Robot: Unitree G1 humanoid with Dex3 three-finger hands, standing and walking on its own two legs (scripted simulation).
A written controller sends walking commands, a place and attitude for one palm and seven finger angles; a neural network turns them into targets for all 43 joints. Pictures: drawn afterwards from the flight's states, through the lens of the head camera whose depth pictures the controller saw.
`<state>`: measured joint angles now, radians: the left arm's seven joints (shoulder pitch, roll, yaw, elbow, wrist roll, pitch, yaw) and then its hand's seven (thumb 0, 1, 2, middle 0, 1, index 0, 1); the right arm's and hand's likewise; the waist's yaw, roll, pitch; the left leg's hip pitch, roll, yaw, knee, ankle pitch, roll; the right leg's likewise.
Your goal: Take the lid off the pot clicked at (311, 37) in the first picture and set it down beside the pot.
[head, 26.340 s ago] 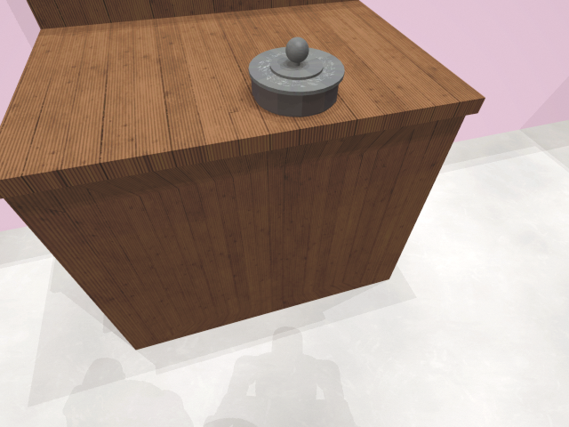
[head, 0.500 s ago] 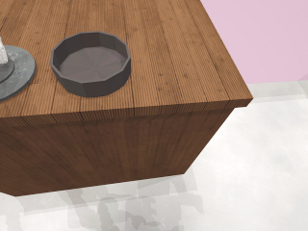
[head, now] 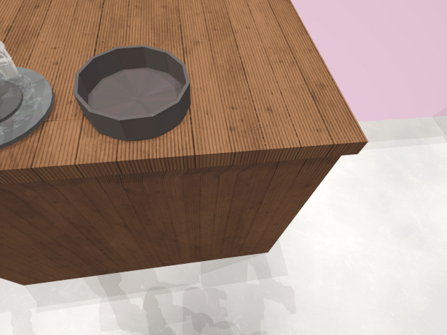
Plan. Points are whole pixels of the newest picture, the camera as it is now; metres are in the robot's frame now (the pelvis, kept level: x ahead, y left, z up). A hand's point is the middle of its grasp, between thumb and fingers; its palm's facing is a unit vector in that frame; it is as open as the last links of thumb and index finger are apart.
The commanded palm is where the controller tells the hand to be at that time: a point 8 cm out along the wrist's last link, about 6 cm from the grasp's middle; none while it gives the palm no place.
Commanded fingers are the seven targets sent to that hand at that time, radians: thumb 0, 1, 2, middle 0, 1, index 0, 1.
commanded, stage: open the fingers wide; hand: left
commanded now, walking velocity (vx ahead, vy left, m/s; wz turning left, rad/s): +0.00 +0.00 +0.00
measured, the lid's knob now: out of the picture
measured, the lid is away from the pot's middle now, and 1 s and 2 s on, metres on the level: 0.25 0.25 0.25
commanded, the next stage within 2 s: raise the empty hand in 0.18 s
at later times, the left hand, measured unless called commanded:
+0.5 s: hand out of the picture +0.47 +0.35 +0.19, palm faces -0.31 -0.13 -0.94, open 11.0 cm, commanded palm +0.49 +0.35 +0.26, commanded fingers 0.00 -0.14 0.91 -0.49 -0.59 -0.49 -0.59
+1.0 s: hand out of the picture +0.47 +0.35 +0.24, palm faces -0.26 -0.13 -0.96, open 11.0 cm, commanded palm +0.49 +0.35 +0.31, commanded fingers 0.00 -0.14 0.91 -0.49 -0.59 -0.49 -0.59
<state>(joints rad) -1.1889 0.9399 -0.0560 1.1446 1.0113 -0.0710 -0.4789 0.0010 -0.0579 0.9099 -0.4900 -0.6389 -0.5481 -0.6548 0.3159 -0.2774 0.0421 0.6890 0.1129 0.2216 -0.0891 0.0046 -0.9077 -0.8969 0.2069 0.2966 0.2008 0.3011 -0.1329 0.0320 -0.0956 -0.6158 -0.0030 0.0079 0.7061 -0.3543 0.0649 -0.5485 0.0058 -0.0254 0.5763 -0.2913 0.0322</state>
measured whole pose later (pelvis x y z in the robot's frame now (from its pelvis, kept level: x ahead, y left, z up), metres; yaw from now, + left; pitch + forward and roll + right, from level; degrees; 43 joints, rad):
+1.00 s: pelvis +0.01 +0.00 +0.01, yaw +1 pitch +14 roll -3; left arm -1.36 0.97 -0.12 1.17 1.03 0.03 -0.53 0.00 -0.13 0.91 -0.50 -0.60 -0.50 -0.59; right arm 0.31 -0.29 0.05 0.70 0.12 0.19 -0.08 0.00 -0.91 -0.90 0.21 0.30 0.20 0.30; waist -0.13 0.04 -0.10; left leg -0.55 -0.01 0.00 0.64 -0.33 0.06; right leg -0.49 0.00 -0.03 0.52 -0.27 0.03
